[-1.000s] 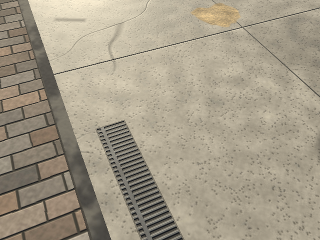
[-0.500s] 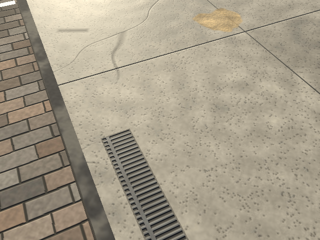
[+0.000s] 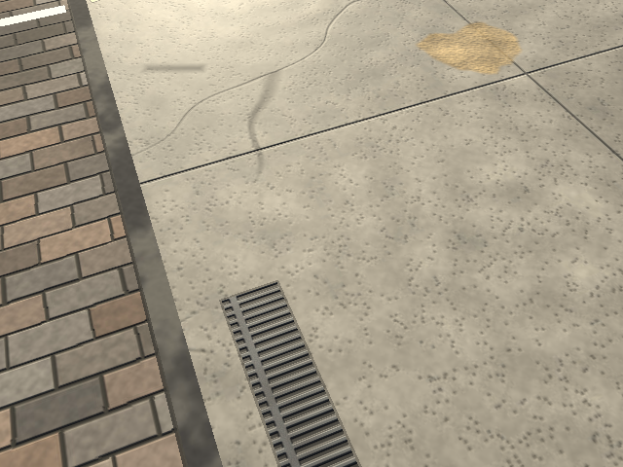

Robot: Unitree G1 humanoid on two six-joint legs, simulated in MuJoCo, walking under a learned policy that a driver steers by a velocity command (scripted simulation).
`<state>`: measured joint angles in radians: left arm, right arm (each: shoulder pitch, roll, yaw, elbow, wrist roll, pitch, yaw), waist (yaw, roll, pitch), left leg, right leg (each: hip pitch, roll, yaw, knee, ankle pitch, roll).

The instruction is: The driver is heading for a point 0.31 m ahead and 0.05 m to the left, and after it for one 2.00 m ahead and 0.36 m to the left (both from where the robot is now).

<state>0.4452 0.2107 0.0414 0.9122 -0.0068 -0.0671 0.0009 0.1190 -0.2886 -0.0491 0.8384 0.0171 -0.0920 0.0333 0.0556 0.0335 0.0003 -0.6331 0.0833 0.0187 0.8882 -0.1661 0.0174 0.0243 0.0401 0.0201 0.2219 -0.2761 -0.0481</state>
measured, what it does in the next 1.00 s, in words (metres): walks ahead: left foot, then right foot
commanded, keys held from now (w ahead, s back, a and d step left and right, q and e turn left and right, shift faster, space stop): w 0.94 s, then w+q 0.06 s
